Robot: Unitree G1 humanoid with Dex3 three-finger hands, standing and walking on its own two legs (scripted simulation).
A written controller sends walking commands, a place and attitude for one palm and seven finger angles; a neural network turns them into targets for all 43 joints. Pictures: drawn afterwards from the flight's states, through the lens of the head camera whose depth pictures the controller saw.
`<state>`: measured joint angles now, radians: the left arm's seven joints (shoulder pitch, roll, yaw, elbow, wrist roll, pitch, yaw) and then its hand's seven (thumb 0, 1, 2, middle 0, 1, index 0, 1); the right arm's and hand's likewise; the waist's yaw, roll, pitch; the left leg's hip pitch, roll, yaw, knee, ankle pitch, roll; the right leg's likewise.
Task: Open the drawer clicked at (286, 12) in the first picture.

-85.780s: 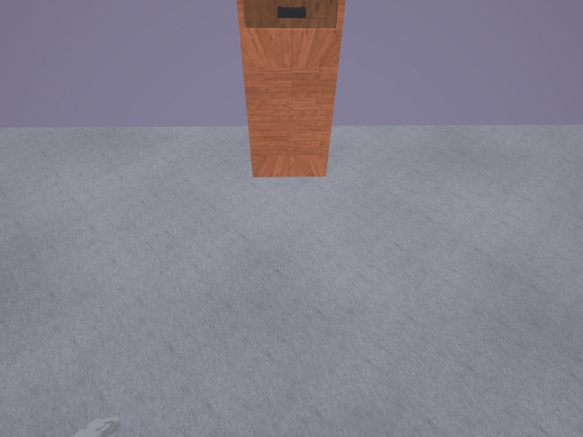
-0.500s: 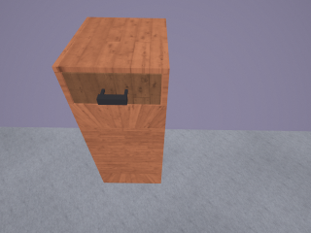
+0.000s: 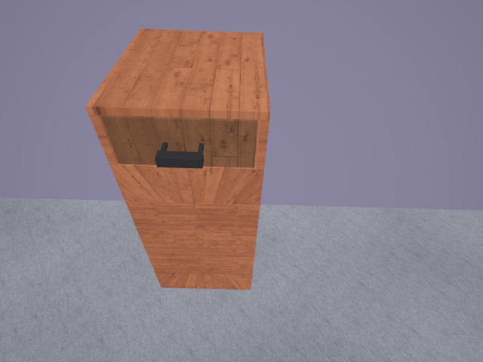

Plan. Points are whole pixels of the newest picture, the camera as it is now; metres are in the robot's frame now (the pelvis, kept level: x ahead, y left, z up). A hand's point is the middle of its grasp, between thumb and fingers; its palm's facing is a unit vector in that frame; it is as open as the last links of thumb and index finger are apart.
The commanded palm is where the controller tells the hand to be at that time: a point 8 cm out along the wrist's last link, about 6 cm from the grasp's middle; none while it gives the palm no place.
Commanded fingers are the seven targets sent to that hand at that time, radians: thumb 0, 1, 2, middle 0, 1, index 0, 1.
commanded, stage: look again from close up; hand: left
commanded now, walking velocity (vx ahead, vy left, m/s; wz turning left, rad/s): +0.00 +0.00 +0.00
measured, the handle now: (181, 153) +0.53 +0.17 +0.04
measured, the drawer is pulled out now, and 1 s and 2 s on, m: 0.00 0.00 0.00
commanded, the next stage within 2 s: raise the hand with hooked fingers in 0.16 s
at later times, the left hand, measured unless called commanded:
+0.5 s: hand (130, 317) +0.19 +0.20 -0.02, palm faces +0.02 -0.59 -0.81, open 7.7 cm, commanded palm +0.12 +0.22 -0.03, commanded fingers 0.00 0.60 0.77 -0.22 -0.50 -0.22 -0.50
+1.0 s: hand (117, 272) +0.24 +0.22 +0.03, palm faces +0.18 -0.07 -0.98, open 10.5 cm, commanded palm +0.20 +0.22 +0.07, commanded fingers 0.00 0.01 0.52 -0.26 -0.87 -0.26 -0.87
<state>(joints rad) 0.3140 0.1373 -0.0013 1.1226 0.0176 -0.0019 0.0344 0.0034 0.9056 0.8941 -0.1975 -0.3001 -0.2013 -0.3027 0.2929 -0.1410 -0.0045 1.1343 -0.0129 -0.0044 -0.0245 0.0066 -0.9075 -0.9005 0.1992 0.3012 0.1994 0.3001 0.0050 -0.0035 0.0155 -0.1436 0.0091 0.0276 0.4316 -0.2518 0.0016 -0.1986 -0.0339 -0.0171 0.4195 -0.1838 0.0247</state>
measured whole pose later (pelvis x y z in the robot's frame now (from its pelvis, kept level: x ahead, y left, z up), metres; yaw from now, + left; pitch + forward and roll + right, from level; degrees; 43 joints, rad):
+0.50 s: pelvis -0.01 +0.00 -0.02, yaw +0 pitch +0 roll +2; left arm 0.36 0.29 -0.09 0.08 0.50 0.06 0.30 0.03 0.83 0.85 -0.20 -0.37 -0.21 -0.37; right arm 0.27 -0.26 -0.02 0.75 0.00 -0.25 -0.08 0.03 -0.92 -0.90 0.20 0.30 0.20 0.30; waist -0.02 0.06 -0.05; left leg -0.31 -0.02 0.05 0.62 -0.32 0.01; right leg -0.40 -0.05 0.03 0.67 -0.29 0.01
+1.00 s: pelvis +0.01 -0.02 -0.03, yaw +1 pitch +5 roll +1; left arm 0.26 0.37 -0.03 -0.09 1.00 0.04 0.36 0.00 0.22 0.61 -0.27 -0.73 -0.27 -0.73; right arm 0.05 -0.19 0.00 0.57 -0.05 0.08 0.02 0.01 -0.91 -0.90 0.20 0.30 0.20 0.30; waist 0.10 0.07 -0.08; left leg -0.43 0.02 0.01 0.75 -0.42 -0.03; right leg -0.52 -0.02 0.00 0.80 -0.38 -0.01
